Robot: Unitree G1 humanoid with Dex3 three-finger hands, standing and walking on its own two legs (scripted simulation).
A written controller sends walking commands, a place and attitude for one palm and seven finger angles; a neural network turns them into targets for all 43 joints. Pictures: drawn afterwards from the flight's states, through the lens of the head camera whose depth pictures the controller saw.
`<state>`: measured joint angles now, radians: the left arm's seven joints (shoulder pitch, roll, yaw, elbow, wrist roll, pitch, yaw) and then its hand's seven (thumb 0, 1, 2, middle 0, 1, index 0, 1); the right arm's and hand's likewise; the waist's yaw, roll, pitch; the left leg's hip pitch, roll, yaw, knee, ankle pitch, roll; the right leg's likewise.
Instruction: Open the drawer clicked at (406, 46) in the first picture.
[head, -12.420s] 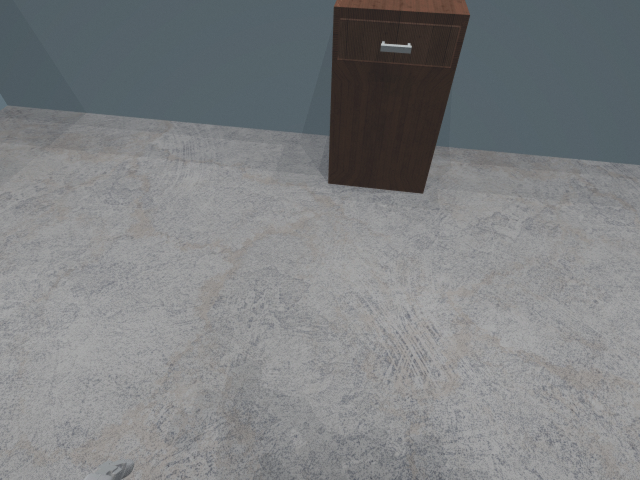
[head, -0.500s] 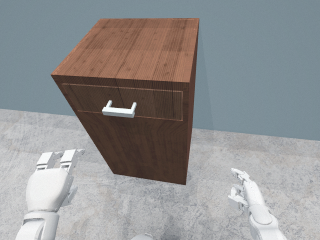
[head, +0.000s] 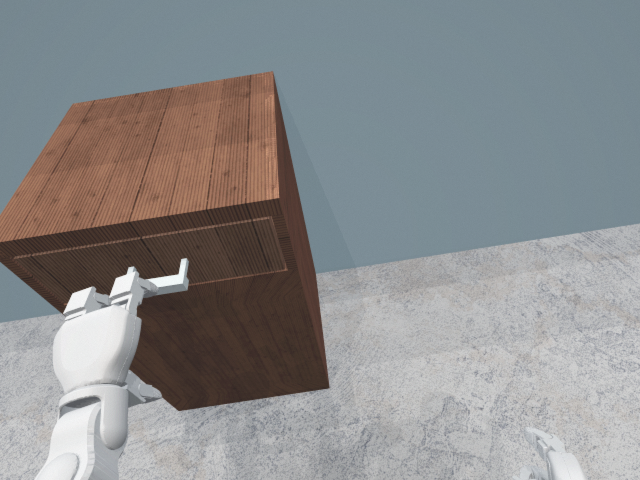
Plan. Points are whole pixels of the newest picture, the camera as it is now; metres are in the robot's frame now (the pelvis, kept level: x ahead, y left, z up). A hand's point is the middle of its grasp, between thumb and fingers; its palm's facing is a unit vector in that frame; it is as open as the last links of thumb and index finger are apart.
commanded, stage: raise the hand with hooked fingers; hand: left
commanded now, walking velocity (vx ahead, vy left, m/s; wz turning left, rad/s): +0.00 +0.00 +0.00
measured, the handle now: (155, 277) +0.44 +0.33 -0.04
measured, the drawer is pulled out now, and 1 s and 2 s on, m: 0.00 0.00 0.00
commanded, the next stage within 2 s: move the hooked fingers above the handle in 0.72 s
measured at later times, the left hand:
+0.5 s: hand (114, 282) +0.34 +0.29 +0.09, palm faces -0.01 -0.14 -0.99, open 13.9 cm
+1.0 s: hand (77, 306) +0.31 +0.33 +0.08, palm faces +0.01 -0.13 -0.99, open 13.9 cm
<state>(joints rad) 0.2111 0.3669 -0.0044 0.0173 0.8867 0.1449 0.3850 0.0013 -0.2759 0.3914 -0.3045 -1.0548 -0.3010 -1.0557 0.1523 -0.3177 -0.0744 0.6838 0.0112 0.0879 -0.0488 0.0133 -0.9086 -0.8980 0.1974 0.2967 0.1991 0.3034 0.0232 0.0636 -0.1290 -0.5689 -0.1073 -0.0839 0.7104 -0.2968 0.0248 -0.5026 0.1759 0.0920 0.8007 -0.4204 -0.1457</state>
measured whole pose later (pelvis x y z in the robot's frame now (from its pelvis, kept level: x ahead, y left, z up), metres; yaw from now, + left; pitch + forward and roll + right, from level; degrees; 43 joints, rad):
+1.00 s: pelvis +0.00 +0.12 +0.02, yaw +1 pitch +4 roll -1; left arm -0.12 0.41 -0.17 0.11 0.96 0.10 0.10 0.00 -0.49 0.30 -0.32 -1.20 -0.32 -1.20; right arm 0.15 -0.23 0.01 0.61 0.01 0.13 0.01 0.01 -0.90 -0.90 0.20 0.30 0.21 0.30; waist 0.07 0.07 -0.05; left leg -0.40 -0.19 -0.08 0.54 -0.19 0.12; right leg -0.30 0.04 0.05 0.58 -0.35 -0.02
